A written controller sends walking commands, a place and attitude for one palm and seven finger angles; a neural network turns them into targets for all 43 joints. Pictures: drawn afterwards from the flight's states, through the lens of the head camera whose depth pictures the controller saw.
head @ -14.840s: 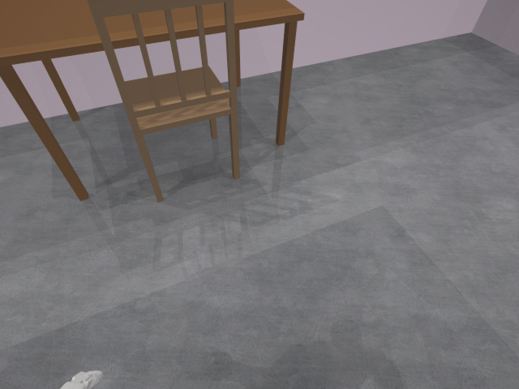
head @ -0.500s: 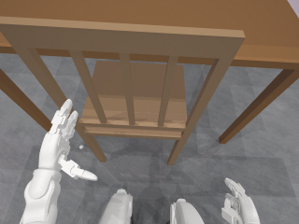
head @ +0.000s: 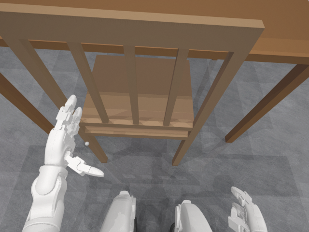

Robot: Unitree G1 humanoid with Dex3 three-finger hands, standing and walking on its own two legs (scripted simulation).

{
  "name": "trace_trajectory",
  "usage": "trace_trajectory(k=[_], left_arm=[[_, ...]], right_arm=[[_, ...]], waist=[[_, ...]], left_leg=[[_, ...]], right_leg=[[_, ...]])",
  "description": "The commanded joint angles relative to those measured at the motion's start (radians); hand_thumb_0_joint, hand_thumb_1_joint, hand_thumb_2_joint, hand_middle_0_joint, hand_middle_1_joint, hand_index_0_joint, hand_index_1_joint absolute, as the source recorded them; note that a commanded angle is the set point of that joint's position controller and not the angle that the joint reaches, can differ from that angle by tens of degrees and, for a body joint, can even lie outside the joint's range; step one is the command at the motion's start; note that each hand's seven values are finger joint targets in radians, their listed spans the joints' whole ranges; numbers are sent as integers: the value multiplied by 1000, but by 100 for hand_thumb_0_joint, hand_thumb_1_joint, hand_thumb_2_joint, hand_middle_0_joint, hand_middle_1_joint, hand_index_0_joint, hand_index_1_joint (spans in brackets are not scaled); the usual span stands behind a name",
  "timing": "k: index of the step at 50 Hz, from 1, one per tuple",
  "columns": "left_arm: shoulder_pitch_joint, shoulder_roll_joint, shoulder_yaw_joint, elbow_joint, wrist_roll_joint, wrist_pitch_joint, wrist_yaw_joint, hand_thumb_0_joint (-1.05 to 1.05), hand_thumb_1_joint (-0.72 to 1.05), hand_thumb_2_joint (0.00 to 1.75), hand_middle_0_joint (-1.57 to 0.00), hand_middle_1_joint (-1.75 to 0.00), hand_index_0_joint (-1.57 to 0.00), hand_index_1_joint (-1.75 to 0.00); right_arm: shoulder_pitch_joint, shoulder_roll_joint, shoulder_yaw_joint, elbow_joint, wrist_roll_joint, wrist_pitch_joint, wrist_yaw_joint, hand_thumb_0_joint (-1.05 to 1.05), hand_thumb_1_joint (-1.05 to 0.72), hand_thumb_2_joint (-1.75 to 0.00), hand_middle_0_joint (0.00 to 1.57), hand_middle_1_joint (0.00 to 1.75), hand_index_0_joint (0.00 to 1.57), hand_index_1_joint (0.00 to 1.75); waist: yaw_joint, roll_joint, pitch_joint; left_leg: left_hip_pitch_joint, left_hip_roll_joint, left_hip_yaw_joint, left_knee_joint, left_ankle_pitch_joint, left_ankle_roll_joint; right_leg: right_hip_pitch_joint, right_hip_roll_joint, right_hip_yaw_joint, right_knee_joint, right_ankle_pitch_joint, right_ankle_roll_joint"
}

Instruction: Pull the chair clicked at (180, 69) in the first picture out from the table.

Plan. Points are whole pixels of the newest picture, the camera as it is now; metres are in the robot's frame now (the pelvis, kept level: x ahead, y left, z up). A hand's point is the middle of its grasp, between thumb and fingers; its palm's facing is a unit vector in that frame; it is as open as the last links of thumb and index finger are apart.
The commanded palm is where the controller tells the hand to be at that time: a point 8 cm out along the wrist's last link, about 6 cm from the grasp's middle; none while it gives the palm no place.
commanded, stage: aim the fingers beside a spindle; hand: left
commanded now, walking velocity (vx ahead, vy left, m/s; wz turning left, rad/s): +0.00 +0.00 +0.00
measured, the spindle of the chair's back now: (133, 94) +0.45 +0.08 +0.04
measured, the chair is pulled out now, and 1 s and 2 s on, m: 0.00 0.00 0.00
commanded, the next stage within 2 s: push the fingers through the gap in 0.42 s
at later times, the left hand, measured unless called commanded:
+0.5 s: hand (88, 145) +0.31 +0.17 +0.02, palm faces -0.01 -1.00 -0.04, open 16.9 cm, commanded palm +0.28 +0.23 +0.02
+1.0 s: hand (92, 128) +0.35 +0.17 +0.02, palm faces +0.00 -1.00 -0.05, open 16.9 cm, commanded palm +0.33 +0.23 +0.02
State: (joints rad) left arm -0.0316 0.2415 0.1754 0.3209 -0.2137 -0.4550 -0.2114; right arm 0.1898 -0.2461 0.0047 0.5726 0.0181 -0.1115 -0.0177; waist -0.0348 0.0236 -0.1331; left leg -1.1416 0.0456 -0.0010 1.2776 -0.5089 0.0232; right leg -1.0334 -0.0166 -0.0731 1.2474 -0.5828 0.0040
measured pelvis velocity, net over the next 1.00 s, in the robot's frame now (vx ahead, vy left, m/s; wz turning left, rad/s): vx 0.00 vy -0.01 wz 0.00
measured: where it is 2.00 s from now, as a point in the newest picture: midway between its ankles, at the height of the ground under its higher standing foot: outside the picture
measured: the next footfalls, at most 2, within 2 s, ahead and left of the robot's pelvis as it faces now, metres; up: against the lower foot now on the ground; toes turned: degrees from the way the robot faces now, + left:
none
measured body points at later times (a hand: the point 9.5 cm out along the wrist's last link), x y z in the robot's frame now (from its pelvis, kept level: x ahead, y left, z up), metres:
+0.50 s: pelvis +0.00 +0.00 +0.00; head +0.12 +0.01 +0.44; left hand +0.30 +0.23 +0.03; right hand +0.17 -0.24 -0.10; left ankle +0.05 +0.10 -0.62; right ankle +0.01 -0.13 -0.62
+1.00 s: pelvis +0.00 -0.01 +0.00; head +0.12 +0.00 +0.43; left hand +0.35 +0.23 +0.03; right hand +0.15 -0.26 -0.11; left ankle +0.05 +0.10 -0.62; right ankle +0.01 -0.13 -0.62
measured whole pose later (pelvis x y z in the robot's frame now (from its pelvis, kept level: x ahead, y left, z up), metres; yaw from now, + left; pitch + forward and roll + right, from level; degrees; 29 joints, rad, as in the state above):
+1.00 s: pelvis +0.00 -0.01 +0.00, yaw +0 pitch +22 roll -3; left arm -0.19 0.26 0.20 0.45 -0.20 -0.45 -0.19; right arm 0.20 -0.25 0.01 0.59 0.02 -0.08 -0.02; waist -0.05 0.03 -0.13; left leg -1.15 0.05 0.00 1.27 -0.50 0.01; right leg -1.05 -0.01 -0.07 1.25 -0.58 -0.01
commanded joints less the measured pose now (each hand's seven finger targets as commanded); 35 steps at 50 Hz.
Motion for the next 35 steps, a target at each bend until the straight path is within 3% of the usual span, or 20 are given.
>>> trace_trajectory(k=[1, 4, 5, 7, 9, 10, 14, 16, 25, 28, 30, 33, 35], left_arm=[[-111, 130, 47, -249, -19, -72, 8, 0, -50, 30, -6, -8, -6, -8], [-119, 109, 22, -217, -19, -56, 6, 0, -50, 30, -6, -8, -6, -8], [-104, 118, 35, -211, -20, -54, 8, 0, -50, 30, -6, -8, -6, -8], [-121, 92, 1, -222, -14, -54, 9, 0, -50, 30, -6, -8, -6, -8], [-112, 112, 19, -238, -8, -60, 21, 0, -50, 30, -6, -8, -6, -8], [-94, 91, 2, -235, -9, -59, 23, 0, -50, 30, -6, -8, -6, -8], [-153, 133, 34, -241, 6, -78, 45, 0, -50, 30, -6, -8, -6, -8], [-121, 105, 10, -262, 2, -83, 46, 0, -50, 30, -6, -8, -6, -8], [-24, 105, 22, -254, -15, -69, 27, 0, -50, 30, -6, -8, -6, -8], [-137, 107, 5, -258, -9, -82, 25, 0, -50, 30, -6, -8, -6, -8], [-147, 125, 27, -243, -7, -92, 25, 0, -50, 30, -6, -8, -6, -8], [-215, 111, 4, -219, -2, -94, 23, 0, -50, 30, -6, -8, -6, -8], [-205, 125, 21, -195, 0, -86, 22, 0, -50, 30, -6, -8, -6, -8]], right_arm=[[17, -152, -62, -134, 0, -46, -12, 0, -90, -90, 20, 30, 20, 30], [21, -155, -61, -130, 2, -40, -12, 0, -90, -90, 20, 30, 20, 30], [22, -157, -63, -129, 2, -38, -12, 0, -90, -90, 20, 30, 20, 30], [17, -156, -62, -134, 3, -37, -13, 0, -90, -90, 20, 30, 20, 30], [21, -157, -63, -137, 2, -36, -12, 0, -90, -90, 20, 30, 20, 30], [18, -153, -62, -142, 0, -35, -11, 0, -90, -90, 20, 30, 20, 30], [16, -153, -60, -131, -3, -29, -14, 0, -90, -90, 20, 30, 20, 30], [13, -148, -60, -139, -3, -31, -9, 0, -90, -90, 20, 30, 20, 30], [7, -145, -61, -149, 1, -21, -6, 0, -90, -90, 20, 30, 20, 30], [6, -149, -58, -131, 0, -24, -14, 0, -90, -90, 20, 30, 20, 30], [9, -151, -60, -123, -3, -30, -18, 0, -90, -90, 20, 30, 20, 30], [11, -153, -59, -113, -2, -35, -21, 0, -90, -90, 20, 30, 20, 30], [15, -156, -60, -111, -3, -34, -21, 0, -90, -90, 20, 30, 20, 30]], waist=[[4, 69, -417], [-16, 40, -377], [-7, 34, -377], [-13, 44, -367], [-7, 37, -380], [-6, 30, -383], [-8, 48, -368], [-2, 56, -390], [2, 17, -381], [-30, 23, -346], [-20, 42, -358], [-32, 47, -354], [-19, 48, -379]], left_leg=[[418, -13, -59, -184, 293, -7], [392, -11, -61, -180, 272, -5], [384, -12, -64, -185, 260, -7], [389, -12, -67, -188, 252, -7], [403, -10, -71, -190, 271, -8], [398, -13, -67, -189, 262, -7], [381, -15, -64, -181, 245, -6], [409, -15, -64, -185, 264, -8], [367, -19, -47, -177, 273, -3], [350, -16, -53, -165, 236, 0], [358, -17, -54, -161, 229, -1], [359, -17, -57, -158, 220, 0], [372, -18, -57, -162, 226, -2]], right_leg=[[114, 21, 11, -171, 265, -32], [94, 22, 8, -176, 255, -27], [100, 22, 7, -175, 244, -29], [86, 21, 5, -174, 233, -29], [89, 21, 2, -170, 240, -31], [96, 21, 4, -173, 237, -29], [85, 22, 10, -169, 227, -31], [95, 21, 8, -171, 239, -32], [148, 22, 16, -179, 283, -29], [99, 22, 16, -177, 244, -27], [90, 23, 20, -177, 229, -29], [72, 21, 19, -175, 217, -30], [84, 22, 20, -177, 221, -31]])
